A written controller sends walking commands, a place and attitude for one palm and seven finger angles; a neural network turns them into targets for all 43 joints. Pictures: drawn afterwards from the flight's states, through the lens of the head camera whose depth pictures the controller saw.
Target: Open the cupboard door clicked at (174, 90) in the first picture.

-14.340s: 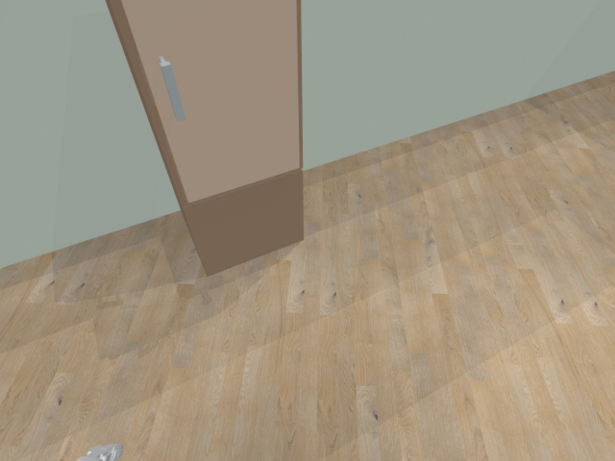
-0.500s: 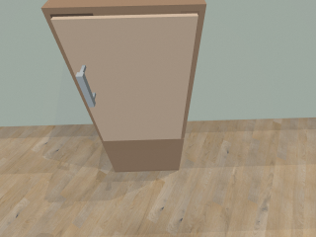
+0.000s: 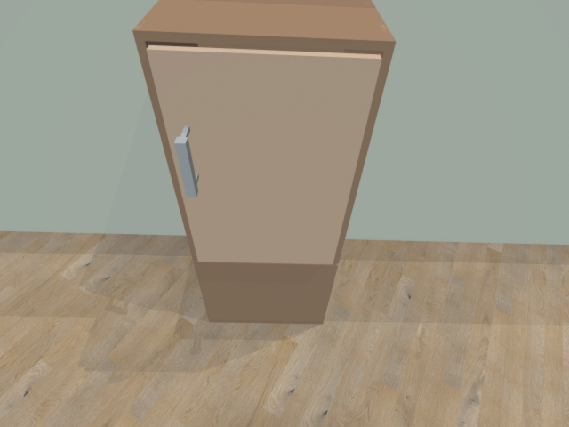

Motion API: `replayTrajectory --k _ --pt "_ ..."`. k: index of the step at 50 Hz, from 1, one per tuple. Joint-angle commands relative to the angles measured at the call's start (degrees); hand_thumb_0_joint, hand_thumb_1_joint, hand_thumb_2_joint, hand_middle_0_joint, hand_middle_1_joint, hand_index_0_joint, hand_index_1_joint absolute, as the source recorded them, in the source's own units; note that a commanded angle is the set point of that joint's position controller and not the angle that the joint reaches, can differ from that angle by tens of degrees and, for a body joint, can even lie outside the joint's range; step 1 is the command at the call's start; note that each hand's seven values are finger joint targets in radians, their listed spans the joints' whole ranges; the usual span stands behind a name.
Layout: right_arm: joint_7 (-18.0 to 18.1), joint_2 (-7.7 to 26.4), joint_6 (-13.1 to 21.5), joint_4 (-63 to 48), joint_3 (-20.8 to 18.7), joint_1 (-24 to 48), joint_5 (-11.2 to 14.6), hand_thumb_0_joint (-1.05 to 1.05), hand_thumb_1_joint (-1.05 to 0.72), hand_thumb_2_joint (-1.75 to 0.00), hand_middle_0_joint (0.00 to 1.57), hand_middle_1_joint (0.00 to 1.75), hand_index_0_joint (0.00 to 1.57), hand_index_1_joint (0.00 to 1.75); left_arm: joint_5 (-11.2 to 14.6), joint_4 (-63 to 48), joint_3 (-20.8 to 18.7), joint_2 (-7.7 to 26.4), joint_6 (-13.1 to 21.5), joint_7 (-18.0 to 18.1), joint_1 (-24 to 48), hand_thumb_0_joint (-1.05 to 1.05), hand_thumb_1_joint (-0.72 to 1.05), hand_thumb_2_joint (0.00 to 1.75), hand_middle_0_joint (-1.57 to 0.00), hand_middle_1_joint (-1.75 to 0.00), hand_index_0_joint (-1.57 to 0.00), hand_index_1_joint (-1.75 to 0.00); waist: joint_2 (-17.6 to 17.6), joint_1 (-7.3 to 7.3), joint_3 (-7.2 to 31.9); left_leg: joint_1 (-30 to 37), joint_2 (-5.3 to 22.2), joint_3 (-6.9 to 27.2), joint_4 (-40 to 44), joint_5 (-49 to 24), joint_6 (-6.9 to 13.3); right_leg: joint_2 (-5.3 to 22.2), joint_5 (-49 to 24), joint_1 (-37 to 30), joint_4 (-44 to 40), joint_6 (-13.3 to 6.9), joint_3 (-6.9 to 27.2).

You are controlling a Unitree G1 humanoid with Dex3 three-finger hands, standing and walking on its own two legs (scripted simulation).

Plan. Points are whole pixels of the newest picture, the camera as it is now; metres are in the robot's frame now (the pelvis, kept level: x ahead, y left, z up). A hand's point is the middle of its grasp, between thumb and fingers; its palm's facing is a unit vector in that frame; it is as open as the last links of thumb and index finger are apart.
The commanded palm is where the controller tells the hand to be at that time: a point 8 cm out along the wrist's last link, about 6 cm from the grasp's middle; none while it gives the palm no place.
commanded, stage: come to a stop and stand still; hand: left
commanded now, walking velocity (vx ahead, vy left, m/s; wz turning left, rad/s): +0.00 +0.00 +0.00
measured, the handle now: (189, 162) +0.58 +0.24 +0.04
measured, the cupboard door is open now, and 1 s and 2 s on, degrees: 0 0 0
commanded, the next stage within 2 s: look again from close up in 0.32 s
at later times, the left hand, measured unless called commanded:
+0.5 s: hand out of the picture +0.00 +0.14 -0.18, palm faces +0.04 -0.99 -0.16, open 7.4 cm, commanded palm none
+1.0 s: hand out of the picture -0.01 +0.13 -0.18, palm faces +0.06 -0.99 -0.15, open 7.4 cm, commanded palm +0.10 +0.18 -0.07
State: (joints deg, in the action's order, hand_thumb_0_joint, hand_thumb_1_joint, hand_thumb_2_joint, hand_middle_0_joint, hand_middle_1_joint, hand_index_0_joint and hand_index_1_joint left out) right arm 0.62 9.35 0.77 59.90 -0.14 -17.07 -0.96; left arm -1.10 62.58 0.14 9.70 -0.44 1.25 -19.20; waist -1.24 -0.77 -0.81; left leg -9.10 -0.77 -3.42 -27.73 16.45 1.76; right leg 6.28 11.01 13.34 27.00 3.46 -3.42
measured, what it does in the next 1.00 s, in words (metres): stands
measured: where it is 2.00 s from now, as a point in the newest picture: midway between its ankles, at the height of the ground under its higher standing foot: outside the picture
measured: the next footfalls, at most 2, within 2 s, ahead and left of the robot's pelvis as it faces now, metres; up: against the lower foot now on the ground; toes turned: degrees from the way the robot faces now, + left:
none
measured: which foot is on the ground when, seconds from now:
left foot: down 0.00-1.00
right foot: down 0.00-1.00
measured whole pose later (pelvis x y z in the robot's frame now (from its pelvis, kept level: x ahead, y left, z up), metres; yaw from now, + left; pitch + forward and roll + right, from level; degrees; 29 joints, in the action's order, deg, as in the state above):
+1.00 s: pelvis +0.01 -0.03 +0.00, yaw +0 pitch -2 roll +0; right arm 1.2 6.2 1.1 64.9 0.0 -18.1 -0.9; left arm -0.8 63.6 -0.4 6.8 0.5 1.6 -18.4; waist -0.8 -0.5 -1.7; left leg -8.4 1.5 -2.1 -26.7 16.1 -0.7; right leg 4.1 11.7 12.7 26.8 1.4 -4.9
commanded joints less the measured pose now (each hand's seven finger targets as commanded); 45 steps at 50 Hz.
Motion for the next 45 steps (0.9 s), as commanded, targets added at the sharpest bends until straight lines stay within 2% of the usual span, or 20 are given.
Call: replayTrajectory --k 1,9,12,13,16,19,21,25,29,37,39,45 --pt "0.6 5.8 1.0 -0.9 -0.8 -2.4 0.4 0.0 -0.9 -0.9 0.2 0.3 0.2 0.3 0.1 -1.9 -0.5 4.2 1.6 0.5 -2.3 0.0 0.9 0.9 -0.2 -0.3 -0.2 -0.3 1.3 0.43 -3.6 -7.7 6.1 6.2 9.1 -2.0 0.5 0.9 -1.7 -3.6 -3.3 -3.7 2.2" --pt "0.8 4.0 1.0 1.9 -0.6 -3.9 0.5 0.0 -0.9 -0.9 0.2 0.3 0.2 0.3 0.2 -0.9 -0.7 3.3 1.6 0.8 -2.6 0.0 0.9 0.9 -0.2 -0.3 -0.2 -0.3 1.2 0.32 -5.2 -8.1 5.9 5.6 8.6 -3.2 0.2 0.9 -1.7 -3.4 -3.4 -3.9 2.0" --pt "0.9 3.2 1.0 2.6 -0.6 -4.4 0.4 0.0 -0.9 -0.9 0.2 0.3 0.2 0.3 0.3 -0.6 -0.8 2.8 1.7 0.8 -2.9 0.0 0.9 0.9 -0.2 -0.3 -0.2 -0.3 0.6 0.36 -4.6 -7.6 5.7 5.3 8.3 -3.0 0.1 1.0 -1.3 -3.3 -3.5 -4.1 2.2" --pt "0.9 3.2 1.0 2.7 -0.6 -4.7 0.5 0.0 -0.9 -0.9 0.2 0.3 0.2 0.3 0.2 -0.6 -0.8 2.9 1.7 0.8 -2.7 0.0 0.9 0.9 -0.2 -0.3 -0.2 -0.3 1.7 0.38 -4.7 -7.6 5.8 5.3 8.4 -3.2 0.1 0.8 -1.5 -3.5 -3.4 -4.1 2.2" --pt "0.9 2.6 1.0 3.0 -0.6 -4.8 0.4 0.0 -0.9 -0.9 0.2 0.3 0.2 0.3 0.2 -0.6 -0.9 2.5 1.8 0.9 -2.6 0.0 0.9 0.9 -0.2 -0.3 -0.2 -0.3 0.4 0.39 -4.8 -7.7 5.7 5.1 8.1 -3.1 0.0 0.9 -1.3 -3.1 -3.4 -4.2 2.3" --pt "1.0 2.3 1.0 3.4 -0.6 -5.0 0.4 0.0 -0.9 -0.9 0.2 0.3 0.2 0.3 0.2 -0.6 -1.1 2.2 1.7 1.0 -2.5 0.0 0.9 0.9 -0.2 -0.3 -0.2 -0.3 1.2 0.28 -5.3 -7.8 5.9 4.9 8.1 -3.2 0.0 0.7 -1.4 -3.0 -3.4 -4.2 2.3" --pt "1.0 1.9 1.0 3.5 -0.6 -5.1 0.4 0.0 -0.9 -0.9 0.2 0.3 0.2 0.3 0.2 -0.5 -1.1 2.2 1.8 0.9 -2.8 0.0 0.9 0.9 -0.2 -0.3 -0.2 -0.3 0.5 0.34 -4.8 -7.4 5.6 4.6 7.7 -3.3 -0.2 1.0 -1.4 -3.1 -3.8 -4.4 2.7" --pt "1.0 1.8 0.9 3.7 -0.6 -5.2 0.4 0.0 -0.9 -0.9 0.2 0.3 0.2 0.3 0.2 -0.8 -1.1 2.0 1.8 1.0 -2.5 0.0 0.9 0.9 -0.2 -0.3 -0.2 -0.3 1.1 0.41 -5.4 -7.4 5.7 4.4 7.7 -3.6 -0.2 0.9 -1.5 -2.6 -3.9 -4.5 2.7" --pt "1.0 1.7 0.8 3.8 -0.6 -5.1 0.4 0.0 -0.9 -0.9 0.2 0.3 0.2 0.3 0.2 -0.9 -1.2 2.0 1.8 0.9 -2.6 0.0 0.9 0.9 -0.2 -0.3 -0.2 -0.3 0.2 0.48 -5.4 -7.1 5.6 4.3 7.5 -3.3 -0.3 0.8 -0.8 -2.3 -4.4 -4.5 2.9" --pt "1.0 1.7 0.8 3.9 -0.5 -5.0 0.3 0.0 -0.9 -0.9 0.2 0.3 0.2 0.3 0.2 -0.9 -1.3 2.2 2.0 0.9 -2.7 0.0 0.9 0.9 -0.2 -0.3 -0.2 -0.3 0.3 0.53 -4.2 -6.2 5.6 4.2 7.1 -4.3 -0.5 0.9 -1.2 -2.9 -5.0 -4.7 2.9" --pt "1.1 1.7 0.9 4.0 -0.5 -5.0 0.4 0.0 -0.9 -0.9 0.2 0.3 0.2 0.3 0.2 -1.0 -1.3 2.0 1.9 0.9 -2.6 0.0 0.9 0.9 -0.2 -0.3 -0.2 -0.3 1.5 0.5 -5.2 -6.8 5.8 4.5 7.6 -4.5 -0.5 0.6 -1.4 -2.7 -4.8 -4.5 2.5" --pt "1.1 1.7 0.7 4.1 -0.4 -5.0 0.3 0.0 -0.9 -0.9 0.2 0.3 0.2 0.3 0.2 -0.8 -1.2 1.9 1.9 0.9 -3.1 0.0 0.9 0.9 -0.2 -0.3 -0.2 -0.3 0.8 0.34 -5.6 -7.0 5.7 4.4 7.9 -3.1 -0.7 0.7 0.1 -2.6 -5.5 -4.5 2.6"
